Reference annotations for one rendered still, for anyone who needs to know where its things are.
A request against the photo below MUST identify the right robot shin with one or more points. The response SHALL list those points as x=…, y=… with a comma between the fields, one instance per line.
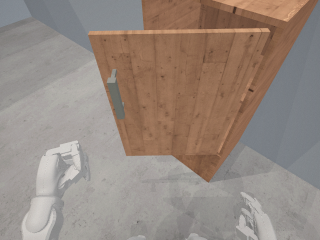
x=193, y=234

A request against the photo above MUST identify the cupboard door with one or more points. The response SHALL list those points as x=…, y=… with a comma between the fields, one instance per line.
x=180, y=87

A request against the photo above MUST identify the left robot hand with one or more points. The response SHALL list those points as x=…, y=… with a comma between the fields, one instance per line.
x=49, y=178

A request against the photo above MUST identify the robot left forearm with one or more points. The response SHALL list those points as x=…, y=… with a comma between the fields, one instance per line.
x=44, y=220

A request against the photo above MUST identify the handle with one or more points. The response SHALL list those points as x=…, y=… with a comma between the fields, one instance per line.
x=115, y=95

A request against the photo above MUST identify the right robot hand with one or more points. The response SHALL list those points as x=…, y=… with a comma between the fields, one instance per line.
x=261, y=227

